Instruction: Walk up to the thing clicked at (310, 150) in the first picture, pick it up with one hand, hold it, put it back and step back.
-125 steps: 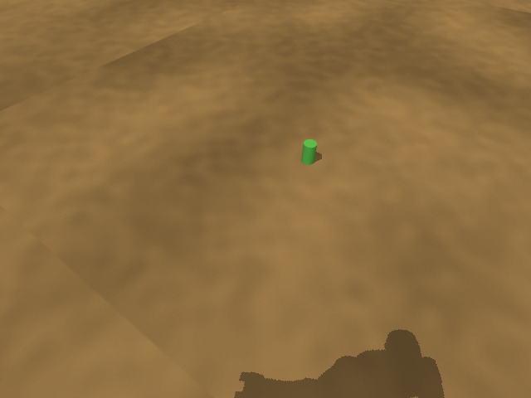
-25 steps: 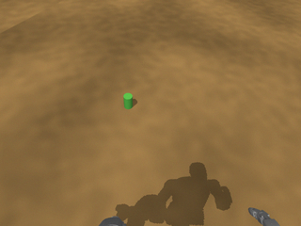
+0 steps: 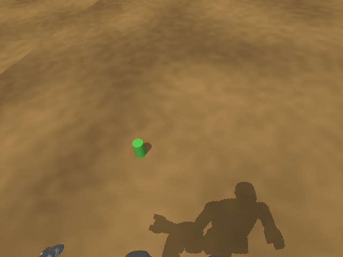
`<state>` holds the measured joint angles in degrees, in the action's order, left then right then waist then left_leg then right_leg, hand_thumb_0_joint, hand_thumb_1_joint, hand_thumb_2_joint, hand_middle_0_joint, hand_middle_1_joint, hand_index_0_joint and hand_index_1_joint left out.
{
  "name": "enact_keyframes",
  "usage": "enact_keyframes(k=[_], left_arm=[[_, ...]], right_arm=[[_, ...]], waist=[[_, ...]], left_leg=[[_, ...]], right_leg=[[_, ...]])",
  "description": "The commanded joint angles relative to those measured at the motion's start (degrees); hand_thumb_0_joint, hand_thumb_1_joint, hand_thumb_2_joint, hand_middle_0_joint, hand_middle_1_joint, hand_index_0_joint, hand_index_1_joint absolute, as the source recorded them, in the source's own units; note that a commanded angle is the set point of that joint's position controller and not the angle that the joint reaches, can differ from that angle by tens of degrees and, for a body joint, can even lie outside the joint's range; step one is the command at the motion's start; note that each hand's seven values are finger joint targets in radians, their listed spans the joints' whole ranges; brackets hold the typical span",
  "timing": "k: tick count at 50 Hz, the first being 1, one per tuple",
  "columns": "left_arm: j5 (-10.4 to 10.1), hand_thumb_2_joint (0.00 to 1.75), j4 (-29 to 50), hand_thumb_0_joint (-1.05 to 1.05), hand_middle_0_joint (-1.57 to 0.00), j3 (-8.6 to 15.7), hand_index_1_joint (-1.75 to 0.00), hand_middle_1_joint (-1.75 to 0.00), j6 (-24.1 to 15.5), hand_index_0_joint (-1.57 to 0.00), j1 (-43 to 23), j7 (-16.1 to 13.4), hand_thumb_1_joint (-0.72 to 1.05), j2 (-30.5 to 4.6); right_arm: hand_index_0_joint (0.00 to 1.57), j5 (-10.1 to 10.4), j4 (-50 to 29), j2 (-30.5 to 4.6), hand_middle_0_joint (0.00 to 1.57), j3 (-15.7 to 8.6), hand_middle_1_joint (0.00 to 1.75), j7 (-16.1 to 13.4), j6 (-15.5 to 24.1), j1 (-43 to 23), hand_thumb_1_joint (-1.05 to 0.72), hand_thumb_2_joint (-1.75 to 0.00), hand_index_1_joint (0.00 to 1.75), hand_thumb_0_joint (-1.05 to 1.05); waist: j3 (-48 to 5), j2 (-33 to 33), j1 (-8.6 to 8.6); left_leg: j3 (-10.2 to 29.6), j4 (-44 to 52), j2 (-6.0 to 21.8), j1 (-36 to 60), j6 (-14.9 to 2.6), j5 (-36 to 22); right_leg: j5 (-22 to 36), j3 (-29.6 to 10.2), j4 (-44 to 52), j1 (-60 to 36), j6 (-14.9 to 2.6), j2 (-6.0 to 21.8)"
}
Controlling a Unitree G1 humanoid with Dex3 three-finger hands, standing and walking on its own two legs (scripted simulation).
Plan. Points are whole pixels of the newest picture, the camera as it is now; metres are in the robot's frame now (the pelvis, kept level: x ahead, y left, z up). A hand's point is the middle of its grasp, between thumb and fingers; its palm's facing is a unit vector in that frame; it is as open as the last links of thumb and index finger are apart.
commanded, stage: walk up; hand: left
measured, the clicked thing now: (139, 148) +0.87 +0.28 -0.70
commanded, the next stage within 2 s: none
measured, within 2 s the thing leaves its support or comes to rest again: neither
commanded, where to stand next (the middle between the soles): +0.51 +0.07 m, yaw +1 degrees
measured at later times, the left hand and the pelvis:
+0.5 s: hand (57, 226) +0.23 +0.35 -0.15, palm faces -0.03 -0.94 -0.34, open 7.4 cm; pelvis +0.19 +0.07 +0.01, yaw +1 degrees
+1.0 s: hand (83, 159) +0.42 +0.31 -0.10, palm faces +0.00 -0.91 -0.42, open 7.4 cm; pelvis +0.34 +0.04 +0.01, yaw +0 degrees
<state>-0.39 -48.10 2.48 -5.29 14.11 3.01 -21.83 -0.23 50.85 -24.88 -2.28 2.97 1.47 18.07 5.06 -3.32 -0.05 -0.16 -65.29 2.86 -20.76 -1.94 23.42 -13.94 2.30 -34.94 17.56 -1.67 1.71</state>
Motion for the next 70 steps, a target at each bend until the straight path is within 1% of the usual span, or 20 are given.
enact_keyframes(k=[1, 7, 11, 15, 16, 17, 18, 24, 33, 39, 40, 41, 43, 48, 53, 61, 63, 64, 65, 70], left_arm=[[-0.3, 0.9, 2.6, 0.0, -0.2, 4.7, -0.3, -0.3, -1.6, -0.2, 2.9, -1.9, 0.9, -16.6], [0.8, 0.9, 3.7, 0.0, -0.2, 5.4, -0.3, -0.3, -2.0, -0.2, 4.6, -1.7, 0.9, -17.8], [0.7, 0.9, 3.3, 0.0, -0.2, 5.3, -0.3, -0.3, -1.7, -0.2, 5.9, -1.7, 0.9, -18.1], [0.9, 0.9, 3.9, 0.0, -0.2, 4.2, -0.3, -0.3, -1.0, -0.2, 3.6, -1.8, 0.9, -16.7], [0.6, 0.9, 4.1, 0.0, -0.2, 2.9, -0.3, -0.3, -0.9, -0.2, 6.2, -1.8, 0.9, -12.9], [0.1, 0.9, 4.1, 0.0, -0.2, 1.3, -0.3, -0.3, -0.6, -0.2, 9.8, -1.6, 0.9, -7.7], [0.3, 0.9, 2.5, 0.0, -0.2, 2.7, -0.3, -0.3, 0.2, -0.2, 10.5, -2.5, 0.9, -13.7], [-0.1, 0.9, -1.2, 0.0, -0.2, 3.0, -0.3, -0.3, 0.9, -0.2, 10.7, -1.4, 0.9, -14.0], [0.9, 0.9, 2.2, 0.0, -0.2, 3.2, -0.3, -0.3, 0.9, -0.2, -0.1, 0.1, 0.9, -11.8], [1.1, 0.9, -1.0, 0.0, -0.2, 4.7, -0.3, -0.3, -0.6, -0.2, 7.6, -1.1, 0.9, -13.5], [1.5, 0.9, -1.7, 0.0, -0.2, 5.9, -0.3, -0.3, -1.1, -0.2, 12.3, -1.7, 0.9, -15.9], [1.4, 0.9, -0.6, 0.0, -0.2, 6.8, -0.3, -0.3, -1.5, -0.2, 13.8, -2.4, 0.9, -20.5], [0.4, 0.9, 0.7, 0.0, -0.2, 6.2, -0.3, -0.3, -0.7, -0.2, 9.0, -2.4, 0.9, -20.7], [0.2, 0.9, 1.9, 0.0, -0.2, 4.6, -0.3, -0.3, -1.4, -0.2, 4.6, -2.6, 0.9, -15.7], [0.9, 0.9, 3.9, 0.0, -0.2, 5.1, -0.3, -0.3, -1.2, -0.2, 3.6, -2.0, 0.9, -16.3], [0.6, 0.9, 3.4, 0.0, -0.2, 2.6, -0.3, -0.3, 1.3, -0.2, 0.3, -2.6, 0.9, -14.3], [0.3, 0.9, 3.8, 0.0, -0.2, 1.1, -0.3, -0.3, 1.9, -0.2, 4.2, -2.4, 0.9, -9.8], [0.2, 0.9, 3.1, 0.0, -0.2, 0.4, -0.3, -0.3, 2.4, -0.2, 6.8, -2.5, 0.9, -7.5], [0.3, 0.9, 1.0, 0.0, -0.2, 1.9, -0.3, -0.3, 3.0, -0.2, 9.6, -3.3, 0.9, -12.6], [0.4, 0.9, -2.0, 0.0, -0.2, 2.4, -0.3, -0.3, 3.3, -0.2, 7.0, -2.9, 0.9, -13.4]], right_arm=[[0.2, 0.3, -3.5, -10.0, 0.2, -3.7, 0.3, -0.2, 1.3, 4.5, -0.9, -0.9, 0.3, 0.0], [0.2, -0.9, -6.1, -9.5, 0.2, -4.4, 0.3, 1.5, 1.2, -3.8, -0.9, -0.9, 0.3, 0.0], [0.2, -1.0, -7.0, -8.7, 0.2, -4.4, 0.3, 1.9, 2.5, -7.5, -0.9, -0.9, 0.3, 0.0], [0.2, -1.1, -3.4, -11.0, 0.2, -6.0, 0.3, 1.2, 3.2, 3.2, -0.9, -0.9, 0.3, 0.0], [0.2, -1.7, -1.7, -14.9, 0.2, -7.3, 0.3, 0.4, 3.6, 9.8, -0.9, -0.9, 0.3, 0.0], [0.2, -2.0, -3.2, -18.4, 0.2, -7.9, 0.3, -0.2, 3.9, 9.2, -0.9, -0.9, 0.3, 0.0], [0.2, -0.3, -4.8, -19.6, 0.2, -8.0, 0.3, -0.4, 3.8, 6.8, -0.9, -0.9, 0.3, 0.0], [0.2, 0.8, -6.1, -12.5, 0.2, -4.9, 0.3, -1.0, 4.4, 0.3, -0.9, -0.9, 0.3, 0.0], [0.2, 0.0, -7.5, -13.4, 0.2, -5.2, 0.3, -0.9, 3.9, 2.6, -0.9, -0.9, 0.3, 0.0], [0.2, 0.3, -9.5, -10.2, 0.2, -4.0, 0.3, -0.7, 2.6, 1.1, -0.9, -0.9, 0.3, 0.0], [0.2, 0.5, -9.7, -7.3, 0.2, -2.9, 0.3, -0.7, 2.7, 3.1, -0.9, -0.9, 0.3, 0.0], [0.2, 0.3, -10.1, -4.5, 0.2, -1.7, 0.3, -0.6, 2.5, 5.8, -0.9, -0.9, 0.3, 0.0], [0.2, -0.2, -7.5, -12.7, 0.2, -3.7, 0.3, -1.6, 1.3, 4.0, -0.9, -0.9, 0.3, 0.0], [0.2, 0.1, -4.0, -10.0, 0.2, -3.5, 0.3, -0.4, 0.8, 5.6, -0.9, -0.9, 0.3, 0.0], [0.2, -0.8, -4.5, -9.6, 0.2, -4.2, 0.3, 0.7, 0.5, 2.4, -0.9, -0.9, 0.3, 0.0], [0.2, -1.0, -1.5, -7.3, 0.2, -3.6, 0.3, -1.4, 2.1, 1.2, -0.9, -0.9, 0.3, 0.0], [0.2, -1.6, -0.7, -13.5, 0.2, -5.3, 0.3, -2.2, 2.9, 6.5, -0.9, -0.9, 0.3, 0.0], [0.2, -1.7, -2.0, -16.4, 0.2, -5.4, 0.3, -2.4, 3.1, 5.2, -0.9, -0.9, 0.3, 0.0], [0.2, -0.5, -3.1, -19.1, 0.2, -6.1, 0.3, -2.3, 2.9, 3.0, -0.9, -0.9, 0.3, 0.0], [0.2, -0.4, -3.8, -13.6, 0.2, -4.4, 0.3, -2.9, 2.9, -1.3, -0.9, -0.9, 0.3, 0.0]], waist=[[-1.9, 10.9, -0.02], [0.1, 10.5, 2.3], [-1.2, 10.1, 3.1], [-7.0, 3.5, -4.16], [-11.3, -8.2, -6.6], [-10.5, -18.7, -4.53], [-9.4, -10.5, -4.12], [-2.4, -4.8, 0.11], [0.9, -4.5, -2.43], [-6.6, 4.3, 2.87], [-10.1, 12.8, 4.94], [-11.1, 20.9, 4.48], [-5.7, 12.8, 4.03], [-1.4, 10.9, 0.78], [0.2, 12.9, 1.1], [-4.1, 7.4, -1.25], [-8.0, -7.5, -2.61], [-6.0, -12.2, -1.04], [-6.2, -9.3, -0.72], [-4.0, -7.8, 0.15]], left_leg=[[2.9, 3.2, 2.7, -8.4, 0.46, -7.0], [0.7, 19.1, 3.9, -10.6, 2.66, -10.5], [-1.3, 29.2, 3.0, -5.0, 1.5, -13.1], [-3.0, 35.1, -0.3, 16.8, -1.02, -13.2], [5.0, 39.7, 4.1, 25.8, -3.4, -4.2], [27.4, 45.4, 16.6, 30.3, -6.73, 1.9], [37.9, 51.2, 22.3, 26.9, -11.92, 9.5], [9.7, 49.2, 11.8, 11.5, -8.16, -18.4], [4.7, 50.0, 10.6, 11.7, -10.2, -16.9], [0.9, 31.0, 7.2, 4.5, -6.26, -18.9], [-2.7, 17.7, 2.9, 0.0, -4.24, -14.6], [-3.3, 6.4, -3.9, -11.2, -1.26, 6.1], [2.1, 0.2, -1.0, -15.8, -0.84, 7.7], [4.6, 5.8, 0.6, -10.1, 0.17, -4.4], [1.2, 16.6, 1.9, -9.1, 2.88, -8.7], [-2.9, 34.8, -0.9, 11.2, 1.28, -17.9], [9.5, 42.9, 7.4, 17.2, -2.08, -7.1], [27.6, 48.0, 16.1, 17.7, -5.73, -3.1], [32.2, 49.4, 21.2, 17.0, -12.18, 1.1], [13.2, 45.6, 11.7, 9.9, -8.86, -14.9]], right_leg=[[8.0, -13.3, 19.2, -5.2, -9.04, 11.4], [-6.8, -10.1, 22.2, -5.0, -10.97, 12.2], [3.9, -8.4, 16.8, -7.1, -9.94, 12.9], [9.8, -5.0, 1.1, 0.5, -6.61, 10.6], [8.9, -0.6, -16.2, 6.0, -4.15, 5.3], [-15.1, -0.3, -27.8, 19.4, -0.85, -2.8], [-17.0, -2.7, -32.2, 21.6, -1.6, -2.4], [-3.3, -5.3, -26.4, 12.9, -0.08, 3.3], [3.8, -0.2, -4.8, 11.7, 1.01, 3.9], [4.7, 1.0, 7.2, -13.6, -0.95, -0.9], [-1.4, -7.5, 12.4, -20.3, -2.66, 5.0], [-8.3, -30.7, 16.9, -25.5, -6.47, 19.1], [-19.0, -39.0, 21.3, -18.2, -14.13, 23.7], [0.8, -14.4, 20.7, -8.2, -8.04, 12.6], [-10.5, -9.1, 23.6, -4.2, -10.31, 12.1], [9.6, -2.8, 5.2, 3.4, -7.19, 10.3], [-4.3, 1.6, -11.4, 7.2, -2.99, 3.7], [-17.4, -0.4, -19.1, 15.4, -0.47, -3.2], [-19.9, -1.9, -24.7, 16.1, -0.89, -0.9], [-11.3, -5.4, -21.2, 11.2, -0.63, 2.2]])
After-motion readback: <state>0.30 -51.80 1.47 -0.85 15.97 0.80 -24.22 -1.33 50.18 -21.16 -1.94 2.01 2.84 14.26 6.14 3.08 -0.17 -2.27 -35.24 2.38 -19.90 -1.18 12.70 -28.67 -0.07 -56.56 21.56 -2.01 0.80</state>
